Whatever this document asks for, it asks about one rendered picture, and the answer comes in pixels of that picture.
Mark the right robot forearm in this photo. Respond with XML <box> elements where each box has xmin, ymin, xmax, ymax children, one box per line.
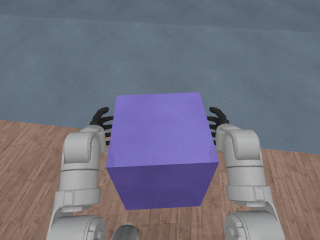
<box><xmin>215</xmin><ymin>123</ymin><xmax>285</xmax><ymax>240</ymax></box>

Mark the robot left upper arm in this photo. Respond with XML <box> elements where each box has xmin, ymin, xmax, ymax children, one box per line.
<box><xmin>47</xmin><ymin>214</ymin><xmax>106</xmax><ymax>240</ymax></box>

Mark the carton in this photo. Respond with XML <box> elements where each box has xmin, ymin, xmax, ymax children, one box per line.
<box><xmin>106</xmin><ymin>92</ymin><xmax>219</xmax><ymax>210</ymax></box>

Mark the robot left thigh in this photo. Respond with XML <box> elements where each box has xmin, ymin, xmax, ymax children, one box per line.
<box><xmin>110</xmin><ymin>224</ymin><xmax>140</xmax><ymax>240</ymax></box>

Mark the right robot hand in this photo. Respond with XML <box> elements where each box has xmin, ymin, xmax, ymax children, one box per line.
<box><xmin>207</xmin><ymin>107</ymin><xmax>229</xmax><ymax>146</ymax></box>

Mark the left robot hand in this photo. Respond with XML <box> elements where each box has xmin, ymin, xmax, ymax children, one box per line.
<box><xmin>90</xmin><ymin>107</ymin><xmax>114</xmax><ymax>146</ymax></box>

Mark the left robot forearm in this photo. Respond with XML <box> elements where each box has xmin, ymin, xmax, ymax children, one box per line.
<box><xmin>46</xmin><ymin>125</ymin><xmax>107</xmax><ymax>240</ymax></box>

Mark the robot right upper arm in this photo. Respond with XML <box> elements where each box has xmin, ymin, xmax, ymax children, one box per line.
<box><xmin>224</xmin><ymin>210</ymin><xmax>285</xmax><ymax>240</ymax></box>

